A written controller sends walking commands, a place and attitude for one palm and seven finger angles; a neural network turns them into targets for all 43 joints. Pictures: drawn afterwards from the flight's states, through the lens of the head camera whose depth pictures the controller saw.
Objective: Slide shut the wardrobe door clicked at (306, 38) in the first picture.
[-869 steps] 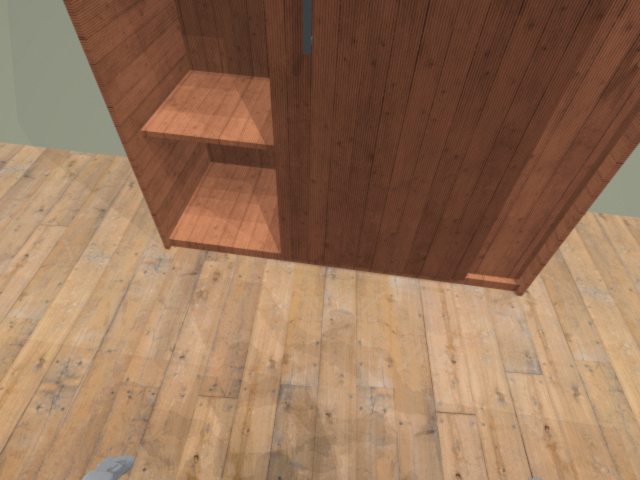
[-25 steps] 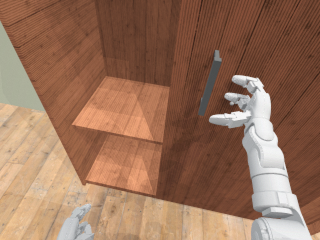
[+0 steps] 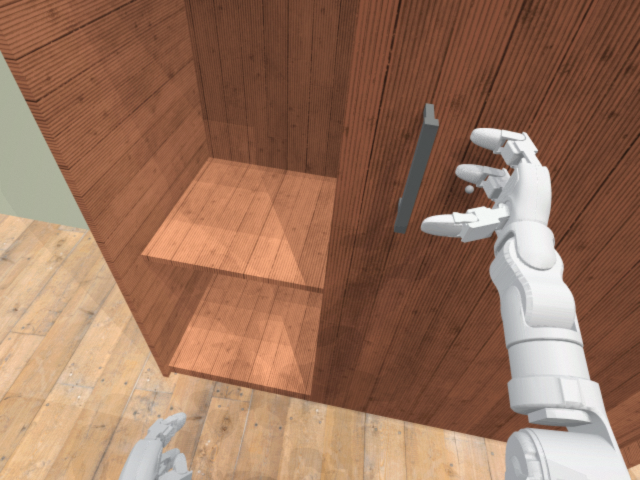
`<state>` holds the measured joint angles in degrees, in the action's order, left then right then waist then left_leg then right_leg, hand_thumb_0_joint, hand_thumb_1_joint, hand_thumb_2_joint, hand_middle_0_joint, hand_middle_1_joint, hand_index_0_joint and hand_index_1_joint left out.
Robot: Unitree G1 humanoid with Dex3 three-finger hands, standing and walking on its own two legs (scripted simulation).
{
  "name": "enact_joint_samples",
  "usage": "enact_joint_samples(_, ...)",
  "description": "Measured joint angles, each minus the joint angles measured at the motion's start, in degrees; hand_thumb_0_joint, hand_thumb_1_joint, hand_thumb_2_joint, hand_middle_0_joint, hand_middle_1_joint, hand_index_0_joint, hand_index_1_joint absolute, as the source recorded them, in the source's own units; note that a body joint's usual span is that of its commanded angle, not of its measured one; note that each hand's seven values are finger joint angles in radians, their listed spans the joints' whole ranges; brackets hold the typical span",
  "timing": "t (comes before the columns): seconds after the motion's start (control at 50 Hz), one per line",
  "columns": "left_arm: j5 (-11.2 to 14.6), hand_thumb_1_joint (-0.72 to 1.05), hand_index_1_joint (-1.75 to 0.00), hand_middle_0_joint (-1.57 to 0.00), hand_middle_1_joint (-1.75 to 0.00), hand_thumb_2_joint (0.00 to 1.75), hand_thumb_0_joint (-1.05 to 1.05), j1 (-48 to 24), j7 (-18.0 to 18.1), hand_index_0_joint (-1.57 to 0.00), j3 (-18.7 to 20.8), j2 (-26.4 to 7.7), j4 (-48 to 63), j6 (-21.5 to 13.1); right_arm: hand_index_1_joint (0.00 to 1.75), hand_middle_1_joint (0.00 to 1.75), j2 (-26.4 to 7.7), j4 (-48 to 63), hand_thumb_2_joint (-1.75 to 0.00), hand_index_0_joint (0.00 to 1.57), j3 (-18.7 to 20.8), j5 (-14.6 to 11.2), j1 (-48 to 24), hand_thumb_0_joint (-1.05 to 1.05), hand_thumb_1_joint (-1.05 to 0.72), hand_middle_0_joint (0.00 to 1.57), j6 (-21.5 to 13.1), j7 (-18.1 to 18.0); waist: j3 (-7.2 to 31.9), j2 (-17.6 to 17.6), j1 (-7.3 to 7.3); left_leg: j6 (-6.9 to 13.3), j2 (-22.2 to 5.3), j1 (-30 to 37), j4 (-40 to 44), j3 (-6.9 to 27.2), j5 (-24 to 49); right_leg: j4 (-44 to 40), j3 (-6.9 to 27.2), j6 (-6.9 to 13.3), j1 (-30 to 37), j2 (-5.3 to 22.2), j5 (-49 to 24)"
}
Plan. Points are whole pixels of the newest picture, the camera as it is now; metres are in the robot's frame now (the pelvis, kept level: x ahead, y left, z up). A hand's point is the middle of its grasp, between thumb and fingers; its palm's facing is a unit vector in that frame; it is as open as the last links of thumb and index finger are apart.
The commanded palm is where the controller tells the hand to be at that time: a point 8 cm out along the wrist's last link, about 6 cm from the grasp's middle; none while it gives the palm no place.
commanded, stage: move the hooked fingers beside the handle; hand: right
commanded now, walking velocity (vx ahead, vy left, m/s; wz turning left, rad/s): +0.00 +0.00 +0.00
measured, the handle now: (413, 172) +0.47 -0.09 +0.18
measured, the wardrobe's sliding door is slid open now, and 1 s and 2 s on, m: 0.47 0.47 0.47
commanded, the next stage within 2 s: feel for the door with the fingertips in 0.26 s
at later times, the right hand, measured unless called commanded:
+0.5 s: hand (440, 201) +0.41 -0.12 +0.17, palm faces +0.11 +0.99 +0.02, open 14.0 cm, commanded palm +0.38 -0.16 +0.18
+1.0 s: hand (428, 193) +0.42 -0.10 +0.18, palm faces +0.15 +0.99 +0.02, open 13.7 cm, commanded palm +0.39 -0.15 +0.18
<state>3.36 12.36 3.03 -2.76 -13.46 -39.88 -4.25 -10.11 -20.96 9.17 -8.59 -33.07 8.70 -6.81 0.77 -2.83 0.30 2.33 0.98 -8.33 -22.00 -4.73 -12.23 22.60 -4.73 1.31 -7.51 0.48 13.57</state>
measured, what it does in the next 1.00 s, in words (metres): stands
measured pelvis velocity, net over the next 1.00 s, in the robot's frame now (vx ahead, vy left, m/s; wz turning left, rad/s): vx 0.00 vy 0.00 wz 0.00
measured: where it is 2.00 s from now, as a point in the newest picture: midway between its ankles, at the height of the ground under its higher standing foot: outside the picture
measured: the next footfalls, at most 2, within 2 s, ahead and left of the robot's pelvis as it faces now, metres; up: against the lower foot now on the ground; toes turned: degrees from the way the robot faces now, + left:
none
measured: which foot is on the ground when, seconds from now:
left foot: down 0.00-1.00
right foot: down 0.00-1.00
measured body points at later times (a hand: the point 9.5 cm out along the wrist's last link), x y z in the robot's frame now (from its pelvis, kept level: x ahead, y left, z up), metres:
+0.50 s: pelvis +0.00 +0.00 +0.00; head -0.01 +0.02 +0.45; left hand +0.15 +0.23 -0.11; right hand +0.40 -0.17 +0.18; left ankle +0.00 +0.09 -0.74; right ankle -0.01 -0.10 -0.74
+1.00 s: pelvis +0.00 +0.00 +0.00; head +0.00 +0.02 +0.45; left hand +0.14 +0.24 -0.11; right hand +0.41 -0.16 +0.18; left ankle +0.00 +0.09 -0.74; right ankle -0.01 -0.10 -0.74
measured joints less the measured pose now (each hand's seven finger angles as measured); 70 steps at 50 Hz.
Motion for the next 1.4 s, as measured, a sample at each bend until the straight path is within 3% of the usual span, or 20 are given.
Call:
enact_joint_samples(0.1,0.76,0.90,-0.30,-0.20,-0.30,0.90,0.01,0.48,0.10,-0.20,-0.02,-0.98,-0.24,1.23,1.20,1.20,0.70,-3.53,-0.30,0.30,-1.08,-1.91,-0.47,-0.01,0.50,0.30,4.07,2.15,1.08,-0.73,-0.09,-0.17,-0.23,0.23,0.56,-0.57,0.12,-0.10,0.60,0.15,-0.21,-0.25,-0.09)
enact_joint_samples(0.16,0.57,0.90,-0.30,-0.20,-0.30,0.90,0.01,-0.08,0.17,-0.20,0.01,-1.08,0.08,1.28,1.20,1.20,2.15,-3.84,-0.30,0.30,-1.62,-2.14,1.14,-0.01,0.50,0.30,5.08,1.40,0.40,-0.64,-0.38,-0.22,-0.31,-0.16,0.33,-0.46,0.18,-0.08,0.48,0.24,-0.45,-0.32,-0.20)
enact_joint_samples(0.24,-0.42,0.90,-0.30,-0.20,-0.30,0.90,0.01,-0.78,-0.01,-0.20,0.49,-0.46,0.62,-0.15,1.20,1.20,3.53,0.53,-0.30,0.30,-2.07,-0.74,3.34,-0.01,0.50,0.30,1.87,-1.64,-0.88,-0.23,-0.47,-0.19,-0.23,-0.99,-0.46,0.29,0.14,0.01,-0.29,0.21,-0.66,-0.21,-0.24)
enact_joint_samples(0.3,-0.83,0.90,-0.30,-0.20,-0.30,0.90,0.01,-0.86,-0.18,-0.20,0.55,0.15,0.16,-0.67,1.20,1.20,2.89,2.40,-0.30,0.30,-1.67,0.28,2.36,-0.02,0.50,0.30,-1.37,-2.74,-0.67,-0.01,-0.48,-0.15,-0.16,-1.05,-0.82,0.59,-0.08,0.05,-0.57,0.12,-0.48,-0.14,-0.10)
enact_joint_samples(0.34,-0.62,0.90,-0.30,-0.20,-0.30,0.90,0.01,-0.63,-0.15,-0.20,0.37,0.38,-0.36,-0.40,1.20,1.20,1.90,1.08,-0.30,0.30,-1.58,0.87,-0.08,-0.02,0.50,0.30,-1.57,-2.57,-0.15,0.04,-0.45,-0.10,-0.16,-0.67,-0.75,0.40,-0.23,0.02,-0.37,0.06,-0.21,-0.15,-0.02)
enact_joint_samples(0.42,0.32,0.90,-0.30,-0.20,-0.30,0.90,0.01,0.04,0.03,-0.20,-0.35,0.07,-0.74,1.23,1.20,1.20,0.77,-5.00,-0.30,0.30,-1.63,0.05,-4.59,-0.01,0.50,0.30,2.80,-0.57,1.07,-0.25,-0.46,-0.07,-0.20,0.00,0.17,-0.31,-0.07,-0.27,0.36,0.04,-0.09,-0.23,-0.14)
enact_joint_samples(0.5,0.61,0.90,-0.30,-0.20,-0.30,0.90,0.01,0.15,0.22,-0.20,-0.48,-0.57,-0.13,2.03,1.20,1.20,1.91,-7.97,-0.30,0.30,-1.62,-1.62,-3.76,-0.01,0.50,0.30,6.61,0.21,0.83,-0.64,-0.63,-0.11,-0.17,-0.10,0.84,-0.42,0.40,-0.56,0.48,0.12,-0.39,-0.23,-0.43)
enact_joint_samples(0.54,0.31,0.90,-0.30,-0.20,-0.30,0.90,0.01,0.00,0.17,-0.20,-0.05,-0.64,0.22,1.36,1.20,1.20,3.22,-6.71,-0.30,0.30,-2.36,-1.62,-2.13,-0.01,0.50,0.30,5.96,-0.87,-0.05,-0.63,-0.60,-0.12,-0.19,-0.58,0.54,-0.30,0.43,-0.39,0.35,0.15,-0.76,-0.23,-0.46)
enact_joint_samples(0.68,-1.14,0.90,-0.30,-0.20,-0.30,0.90,0.01,-0.15,-0.88,-0.20,1.15,0.32,-0.56,-1.03,1.20,1.20,5.96,0.56,-0.30,0.30,-4.62,1.17,-0.23,-0.02,0.50,0.30,-2.62,-5.27,-0.80,0.02,-0.36,-0.10,-0.26,-2.06,-1.20,0.47,-0.28,0.14,-0.42,0.04,-1.42,-0.22,-0.11)
enact_joint_samples(0.76,-0.79,0.90,-0.30,-0.20,-0.30,0.90,0.01,0.17,-0.86,-0.20,0.59,0.64,-1.47,0.50,1.20,1.20,5.31,-3.14,-0.30,0.30,-4.43,1.95,-4.17,-0.01,0.50,0.30,0.21,-4.99,0.65,0.10,-0.61,-0.01,-0.13,-1.17,-0.61,0.23,-0.42,-0.18,-0.13,-0.06,-0.74,-0.14,0.03)
enact_joint_samples(0.84,-0.30,0.90,-0.30,-0.20,-0.30,0.90,0.01,0.33,-0.31,-0.20,-0.06,0.34,-1.13,2.53,1.21,1.22,4.86,-6.12,-0.30,0.31,-2.40,0.17,-5.48,-0.01,0.50,0.32,4.69,-3.80,1.37,-0.09,-0.80,0.07,0.10,-0.19,0.63,0.00,0.07,-0.77,0.12,-0.12,-0.12,0.02,-0.20)
enact_joint_samples(0.88,-0.30,0.90,-0.30,-0.20,-0.30,0.90,0.01,0.17,-0.08,-0.20,-0.12,0.17,-0.81,2.89,1.22,1.22,4.59,-6.52,-0.30,0.33,-1.90,-0.28,-5.36,-0.01,0.50,0.32,5.13,-3.42,1.18,-0.07,-0.86,0.11,0.19,-0.11,0.90,-0.08,0.30,-0.79,0.19,-0.14,-0.18,0.10,-0.31)
enact_joint_samples(1.04,-0.63,0.90,-0.30,-0.20,-0.30,0.90,0.01,-0.20,0.08,-0.20,0.70,-0.19,-0.07,1.20,1.22,1.23,3.98,-7.18,-0.30,0.34,-2.64,0.93,-5.54,-0.01,0.50,0.33,1.40,-4.55,-0.92,0.30,-0.61,0.18,0.10,-1.84,0.12,-0.20,0.62,0.00,0.27,-0.09,-1.95,0.08,-0.66)
enact_joint_samples(1.16,-0.48,0.90,-0.30,-0.20,-0.30,0.90,0.01,0.67,-0.16,-0.20,0.95,-0.08,-0.69,0.42,1.21,1.23,4.34,-6.15,-0.30,0.32,-3.05,0.39,-3.98,-0.01,0.50,0.32,-0.15,-3.95,-0.18,-0.08,-0.65,0.01,0.01,-1.54,0.25,0.18,0.55,-0.40,-0.07,0.03,-1.41,-0.04,-0.58)
enact_joint_samples(1.4,-0.72,0.90,-0.30,-0.20,-0.30,0.90,0.01,0.33,-1.09,-0.20,0.77,0.53,-0.08,0.63,1.20,1.21,7.27,-1.75,-0.30,0.30,-4.64,0.73,-0.48,-0.01,0.50,0.30,1.77,-5.61,0.17,-0.30,-0.73,-0.26,-0.08,-0.66,0.30,0.79,0.31,-0.75,-0.63,0.23,-0.19,-0.18,-0.25)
